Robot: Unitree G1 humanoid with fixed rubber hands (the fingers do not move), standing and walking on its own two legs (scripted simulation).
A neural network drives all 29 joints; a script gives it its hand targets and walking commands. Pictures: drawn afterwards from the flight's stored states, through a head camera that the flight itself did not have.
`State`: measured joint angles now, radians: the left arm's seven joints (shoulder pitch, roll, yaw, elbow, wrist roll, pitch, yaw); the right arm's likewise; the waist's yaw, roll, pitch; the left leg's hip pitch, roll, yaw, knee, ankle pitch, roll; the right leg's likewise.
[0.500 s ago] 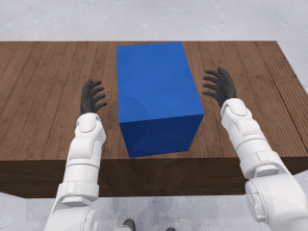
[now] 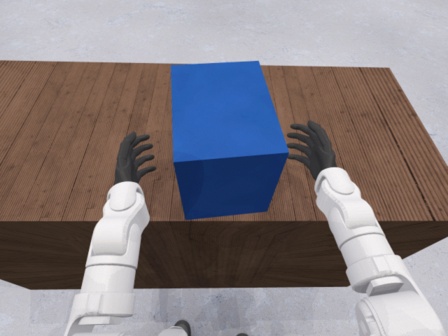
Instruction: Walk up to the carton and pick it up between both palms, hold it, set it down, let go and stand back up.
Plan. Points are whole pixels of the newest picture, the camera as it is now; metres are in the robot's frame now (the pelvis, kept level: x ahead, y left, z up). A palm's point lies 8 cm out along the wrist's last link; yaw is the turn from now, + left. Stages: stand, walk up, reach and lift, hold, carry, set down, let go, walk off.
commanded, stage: set down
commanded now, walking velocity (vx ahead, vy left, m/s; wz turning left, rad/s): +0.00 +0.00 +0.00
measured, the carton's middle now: (221, 142) +0.47 +0.05 +0.04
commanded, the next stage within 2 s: none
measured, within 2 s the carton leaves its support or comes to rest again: neither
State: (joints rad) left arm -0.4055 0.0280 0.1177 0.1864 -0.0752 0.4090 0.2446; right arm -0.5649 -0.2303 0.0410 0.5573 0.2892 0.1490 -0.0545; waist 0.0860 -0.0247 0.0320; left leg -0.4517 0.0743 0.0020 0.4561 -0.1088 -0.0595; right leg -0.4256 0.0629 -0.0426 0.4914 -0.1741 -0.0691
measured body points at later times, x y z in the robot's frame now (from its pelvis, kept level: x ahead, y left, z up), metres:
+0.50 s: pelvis +0.01 +0.01 +0.01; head +0.07 +0.02 +0.45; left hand +0.31 +0.20 +0.05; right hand +0.36 -0.16 +0.05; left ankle +0.07 +0.16 -0.73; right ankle +0.04 -0.07 -0.73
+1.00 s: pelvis +0.03 +0.00 +0.01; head +0.07 +0.02 +0.46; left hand +0.27 +0.20 +0.05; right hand +0.30 -0.18 +0.05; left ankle +0.07 +0.16 -0.73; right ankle +0.04 -0.07 -0.73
